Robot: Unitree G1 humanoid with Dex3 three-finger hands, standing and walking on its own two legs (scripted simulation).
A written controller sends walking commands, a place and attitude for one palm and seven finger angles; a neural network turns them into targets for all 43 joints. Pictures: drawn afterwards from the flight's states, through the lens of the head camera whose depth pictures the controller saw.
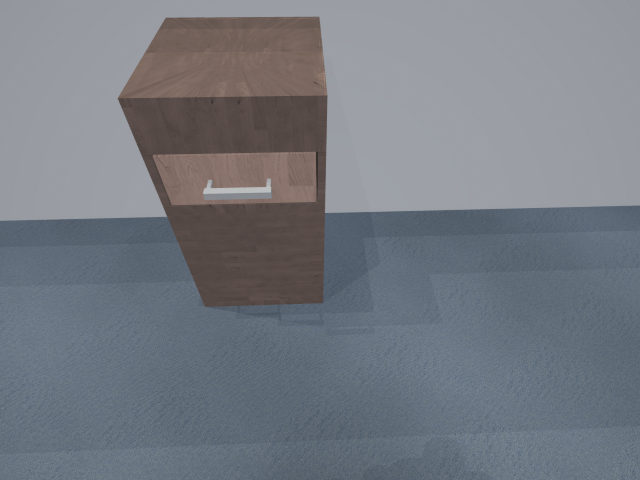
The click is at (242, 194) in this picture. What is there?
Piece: drawer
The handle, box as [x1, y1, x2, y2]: [203, 179, 271, 199]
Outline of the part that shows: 270,179 267,179 267,184 265,187 212,188 212,181 208,180 207,186 204,188 203,195 205,199 271,198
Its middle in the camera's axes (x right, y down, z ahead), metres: -0.21 -0.12 +0.97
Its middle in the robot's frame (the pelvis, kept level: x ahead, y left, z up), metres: +0.78 +0.25 -0.17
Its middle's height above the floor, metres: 0.60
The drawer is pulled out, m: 0.00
